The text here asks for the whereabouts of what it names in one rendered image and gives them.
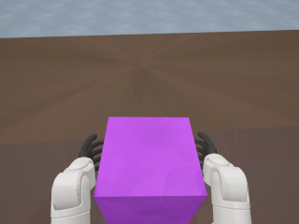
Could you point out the left robot forearm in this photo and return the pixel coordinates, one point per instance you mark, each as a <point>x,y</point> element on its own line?
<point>71,193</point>

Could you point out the right robot hand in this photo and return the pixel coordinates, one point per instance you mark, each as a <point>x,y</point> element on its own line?
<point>208,147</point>

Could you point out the left robot hand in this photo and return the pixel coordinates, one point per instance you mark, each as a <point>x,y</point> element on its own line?
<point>88,146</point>

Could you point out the right robot forearm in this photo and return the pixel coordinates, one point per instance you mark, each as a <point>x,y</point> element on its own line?
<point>229,191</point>

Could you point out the carton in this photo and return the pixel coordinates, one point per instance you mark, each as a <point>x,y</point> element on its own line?
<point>149,172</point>

